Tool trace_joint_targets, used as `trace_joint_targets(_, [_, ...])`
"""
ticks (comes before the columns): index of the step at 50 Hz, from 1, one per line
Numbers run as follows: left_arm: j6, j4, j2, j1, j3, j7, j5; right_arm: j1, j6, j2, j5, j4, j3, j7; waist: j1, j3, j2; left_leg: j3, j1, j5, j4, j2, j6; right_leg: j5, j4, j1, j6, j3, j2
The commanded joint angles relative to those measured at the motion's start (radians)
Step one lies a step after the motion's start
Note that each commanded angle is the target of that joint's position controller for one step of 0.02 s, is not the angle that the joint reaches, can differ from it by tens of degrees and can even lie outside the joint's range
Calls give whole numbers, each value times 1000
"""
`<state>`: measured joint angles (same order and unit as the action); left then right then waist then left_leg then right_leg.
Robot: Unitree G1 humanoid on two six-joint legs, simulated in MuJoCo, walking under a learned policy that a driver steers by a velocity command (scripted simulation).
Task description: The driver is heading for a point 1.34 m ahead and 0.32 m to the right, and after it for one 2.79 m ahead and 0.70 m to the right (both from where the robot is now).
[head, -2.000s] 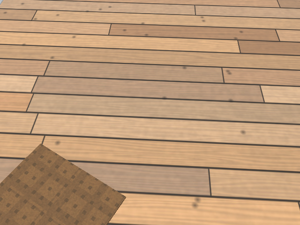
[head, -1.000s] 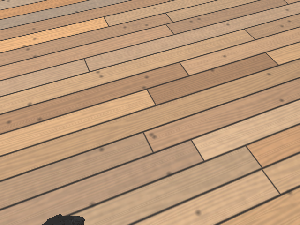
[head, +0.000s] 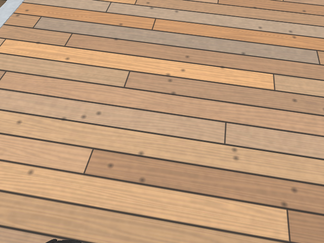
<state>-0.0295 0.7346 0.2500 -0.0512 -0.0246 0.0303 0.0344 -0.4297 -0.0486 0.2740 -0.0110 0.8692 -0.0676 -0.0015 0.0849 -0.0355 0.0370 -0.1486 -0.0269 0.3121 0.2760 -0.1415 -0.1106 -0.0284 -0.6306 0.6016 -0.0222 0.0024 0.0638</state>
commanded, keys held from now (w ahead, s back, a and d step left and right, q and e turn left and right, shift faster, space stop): w+e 0.90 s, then w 0.10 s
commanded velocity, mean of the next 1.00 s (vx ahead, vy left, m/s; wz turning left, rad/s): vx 0.50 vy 0.00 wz -0.39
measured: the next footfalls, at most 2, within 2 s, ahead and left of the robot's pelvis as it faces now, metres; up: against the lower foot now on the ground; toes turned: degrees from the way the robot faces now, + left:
right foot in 0.08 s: +0.22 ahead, -0.11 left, +0.00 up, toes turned -1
left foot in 0.60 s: +0.52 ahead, +0.03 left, +0.00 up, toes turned -18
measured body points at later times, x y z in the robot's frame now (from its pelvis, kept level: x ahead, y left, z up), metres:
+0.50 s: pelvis +0.27 -0.05 +0.01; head +0.30 -0.06 +0.45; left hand +0.28 +0.23 -0.12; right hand +0.44 -0.31 -0.09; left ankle +0.45 +0.07 -0.69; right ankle +0.18 -0.11 -0.74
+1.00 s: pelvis +0.53 -0.08 +0.01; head +0.56 -0.09 +0.45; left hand +0.81 +0.04 -0.10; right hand +0.39 -0.31 -0.12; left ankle +0.48 +0.04 -0.74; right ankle +0.59 -0.26 -0.69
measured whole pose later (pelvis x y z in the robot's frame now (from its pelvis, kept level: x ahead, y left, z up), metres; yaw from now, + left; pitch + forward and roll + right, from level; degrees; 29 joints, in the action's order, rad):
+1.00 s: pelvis +0.53 -0.08 +0.01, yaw -28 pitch +1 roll +1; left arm 0.01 0.74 0.28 -0.09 -0.05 0.07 0.04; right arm -0.42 -0.09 0.25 -0.02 0.88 -0.04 0.00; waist 0.06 -0.03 0.05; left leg 0.19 -0.02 0.27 0.23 -0.02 -0.03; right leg -0.07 -0.79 0.65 0.04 0.00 0.05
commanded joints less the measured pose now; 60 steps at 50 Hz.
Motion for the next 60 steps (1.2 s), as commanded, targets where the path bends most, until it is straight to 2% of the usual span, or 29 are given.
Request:
trace_joint_targets(1, [-26,-76,99,47,-23,-1,-5,-17,-19,156,-7,-33,-29,-12,-31,-17,-125,-118,0,-638,7,306,-68,-46,83,-106,60,-29,-34])
trace_joint_targets(3, [-34,-12,135,-146,-44,-17,-8,8,-22,172,-14,-26,-30,-12,-123,70,-104,-49,-19,-899,231,269,-36,-117,148,-332,108,-65,-101])
trace_joint_targets(4, [-42,28,163,-294,-56,-28,-1,8,-24,156,-15,-28,-23,-10,-188,159,-69,-1,61,-815,442,225,-19,-129,167,-528,144,-8,-49])
trace_joint_targets(5, [-46,37,248,-427,-72,-37,18,-39,-27,78,-1,-63,-2,-7,-200,288,82,69,273,-453,777,134,16,-260,199,-759,229,359,195])
trace_joint_targets(6, [-32,63,295,-397,-89,-25,2,-135,-29,63,2,-58,-2,2,-122,292,275,97,554,201,971,-5,43,-245,360,-854,341,789,324])
trace_joint_targets(7, [-22,45,199,-295,-71,-11,-29,-46,-24,118,-33,-56,-5,-2,-99,137,86,48,644,126,1006,88,30,-380,379,-736,320,739,277])
trace_joint_targets(8, [-22,30,145,-228,-59,-5,-34,53,-29,122,-32,-74,-4,6,-99,44,2,59,643,34,966,131,35,-328,384,-610,299,573,232])
trace_joint_targets(9, [-24,33,123,-206,-52,-4,-24,100,-31,109,-31,-89,2,10,-88,15,-18,70,624,-9,911,161,42,-213,400,-544,275,478,176])
trace_joint_targets(14, [-45,91,144,-292,-59,-14,-40,136,1,71,-42,-114,21,22,-63,29,29,115,581,-37,761,195,118,90,433,-462,280,315,83])
trace_joint_targets(18, [-37,110,150,-359,-66,-20,-40,323,6,60,-36,-177,32,22,-110,-18,23,138,660,-174,570,206,161,59,468,-455,265,302,50])
trace_joint_targets(25, [-25,124,164,-450,-77,-33,-24,508,-10,54,-16,-244,47,24,-174,2,37,135,619,-261,345,153,153,236,349,-561,229,344,53])
trace_joint_targets(27, [-23,109,178,-417,-82,-41,-19,473,-18,75,-14,-243,42,21,-143,9,46,117,527,-215,280,141,133,258,302,-555,205,378,65])
trace_joint_targets(29, [-25,90,195,-359,-88,-39,-20,322,-30,108,-12,-198,27,7,-68,61,38,129,288,-161,199,105,101,335,179,-493,167,382,34])
trace_joint_targets(30, [-32,85,183,-349,-84,-30,-30,203,-44,148,-22,-170,12,-7,-9,133,-23,83,96,-165,149,160,68,298,4,-428,142,334,-29])
trace_joint_targets(31, [-42,51,112,-353,-64,-25,-40,40,-48,225,-45,-165,-6,-26,46,289,-144,-151,-127,54,119,405,16,29,-266,-313,121,237,-88])
trace_joint_targets(32, [-35,26,64,-464,-55,-26,-59,70,-28,291,-48,-168,-23,-27,-32,329,-355,-576,-254,156,-5,596,-84,-548,-467,-32,101,124,-221])
trace_joint_targets(33, [-15,63,140,-451,-63,-36,-23,122,-15,205,-33,-171,-15,-22,-58,209,-199,-577,-139,252,-5,574,-91,-487,-566,50,108,114,-117])
trace_joint_targets(34, [-10,64,144,-380,-67,-25,-12,175,-16,117,-24,-183,6,-17,-59,100,-91,-418,-18,195,-22,517,-70,-390,-561,39,104,110,-84])
trace_joint_targets(36, [2,53,113,-319,-63,-7,-3,196,-25,76,-25,-168,18,-14,-77,26,-113,-176,105,-65,-64,430,-35,-315,-507,-1,83,87,-35])
trace_joint_targets(40, [31,23,93,-261,-57,20,1,142,-57,84,-5,-126,12,-6,-94,30,-140,9,119,-327,-97,398,-36,-237,-500,22,60,63,-16])
trace_joint_targets(48, [22,-68,44,5,-21,47,0,52,-56,93,-8,-58,5,1,-49,-33,-119,234,104,-454,-132,359,-28,3,-155,39,53,-13,-16])
trace_joint_targets(52, [15,-93,49,86,-10,41,9,-31,-42,116,-7,0,3,-1,-28,-56,-121,250,21,-568,-101,398,-29,-80,7,-40,102,-72,-48])
trace_joint_targets(54, [6,-82,64,52,-14,26,16,-46,-28,138,-5,32,3,-3,-61,-29,-136,245,-33,-849,8,405,-31,-178,63,-136,137,-105,-88])
trace_joint_targets(55, [-4,-50,78,-40,-21,17,21,-48,-22,148,-2,44,3,-4,-106,26,-138,247,-40,-969,129,394,-24,-188,107,-255,157,-112,-114])
trace_joint_targets(56, [-19,10,102,-207,-33,6,32,-38,-18,141,7,47,8,-3,-183,121,-110,270,39,-923,318,358,-6,-119,175,-487,182,-102,-115])
trace_joint_targets(57, [-27,50,184,-385,-57,-12,53,-20,-23,97,14,6,24,1,-250,257,-15,280,260,-555,602,312,12,-195,183,-778,227,120,102])
trace_joint_targets(58, [-23,45,276,-392,-77,-25,41,-112,-22,-17,33,-31,46,13,-190,385,212,261,613,261,944,131,51,-138,262,-1020,337,584,417])
trace_joint_targets(59, [-17,41,247,-376,-78,-32,0,-19,-10,117,12,-12,5,-4,-223,324,26,92,656,196,1007,149,35,-90,291,-899,313,545,376])
trace_joint_targets(60, [-21,53,187,-293,-58,-33,-6,31,-15,97,19,-29,3,-1,-170,169,31,79,666,107,969,189,27,-32,321,-759,274,365,320])
Keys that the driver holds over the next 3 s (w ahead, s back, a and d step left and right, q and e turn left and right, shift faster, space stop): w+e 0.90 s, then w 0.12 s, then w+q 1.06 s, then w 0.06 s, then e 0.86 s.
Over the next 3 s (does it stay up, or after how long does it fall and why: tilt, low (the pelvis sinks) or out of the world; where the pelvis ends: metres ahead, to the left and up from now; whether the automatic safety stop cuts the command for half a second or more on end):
stays up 1.25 -0.29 0.01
